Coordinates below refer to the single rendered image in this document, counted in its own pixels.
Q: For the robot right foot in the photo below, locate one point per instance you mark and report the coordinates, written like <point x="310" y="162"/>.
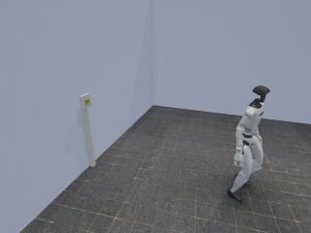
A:
<point x="234" y="194"/>

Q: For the humanoid robot head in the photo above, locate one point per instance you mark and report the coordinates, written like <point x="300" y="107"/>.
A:
<point x="262" y="91"/>

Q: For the robot right upper arm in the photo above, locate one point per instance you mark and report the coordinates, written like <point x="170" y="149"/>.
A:
<point x="249" y="113"/>

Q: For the left robot forearm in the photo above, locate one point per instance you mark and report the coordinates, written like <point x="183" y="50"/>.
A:
<point x="256" y="133"/>

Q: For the panel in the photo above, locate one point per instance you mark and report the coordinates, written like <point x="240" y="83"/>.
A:
<point x="86" y="126"/>

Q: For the robot right hand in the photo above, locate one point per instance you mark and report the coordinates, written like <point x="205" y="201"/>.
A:
<point x="238" y="157"/>

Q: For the right robot forearm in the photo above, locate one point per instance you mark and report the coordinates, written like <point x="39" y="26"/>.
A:
<point x="239" y="140"/>

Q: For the robot left hand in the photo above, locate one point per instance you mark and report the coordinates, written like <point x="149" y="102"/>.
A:
<point x="260" y="139"/>

